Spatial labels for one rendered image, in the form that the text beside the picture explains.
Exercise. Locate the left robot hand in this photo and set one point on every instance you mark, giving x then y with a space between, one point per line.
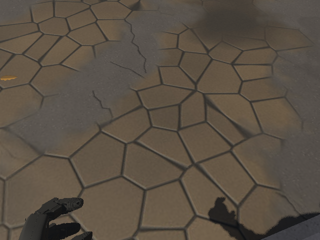
37 226

